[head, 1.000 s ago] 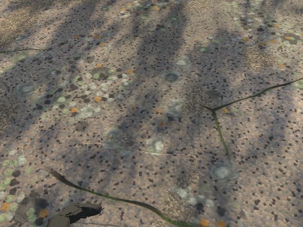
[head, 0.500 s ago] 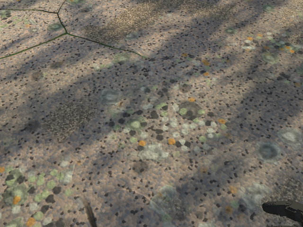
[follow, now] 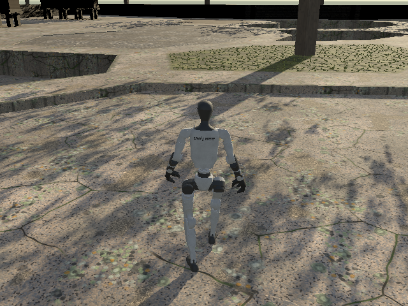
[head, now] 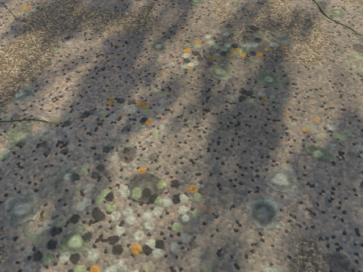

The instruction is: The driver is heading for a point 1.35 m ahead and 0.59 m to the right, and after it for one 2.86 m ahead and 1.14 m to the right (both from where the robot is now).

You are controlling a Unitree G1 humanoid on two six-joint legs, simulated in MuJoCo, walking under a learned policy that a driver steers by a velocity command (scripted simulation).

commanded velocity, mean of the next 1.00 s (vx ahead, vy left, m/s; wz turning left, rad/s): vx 0.37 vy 0.00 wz -0.63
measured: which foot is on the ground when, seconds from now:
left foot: down 0.00-0.04, up 0.06-0.48, down 0.50-0.92, up 0.94-1.00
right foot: up 0.00-0.02, down 0.04-0.50, up 0.52-0.90, down 0.92-1.00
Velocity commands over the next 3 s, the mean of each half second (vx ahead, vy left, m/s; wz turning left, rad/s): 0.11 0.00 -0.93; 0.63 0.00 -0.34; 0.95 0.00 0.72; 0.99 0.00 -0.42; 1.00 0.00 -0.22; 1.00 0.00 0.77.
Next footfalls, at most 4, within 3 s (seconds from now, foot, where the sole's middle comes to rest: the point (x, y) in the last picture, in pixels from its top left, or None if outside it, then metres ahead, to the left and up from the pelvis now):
0.04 right None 0.23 -0.05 -0.76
0.50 left None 0.34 0.11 -0.76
0.92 right None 0.20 -0.15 -0.76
1.38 left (234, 206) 0.66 -0.20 -0.76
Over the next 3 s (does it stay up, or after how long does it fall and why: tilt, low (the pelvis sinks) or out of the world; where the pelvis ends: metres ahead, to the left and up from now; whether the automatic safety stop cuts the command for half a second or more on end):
stays up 1.93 -0.79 -0.02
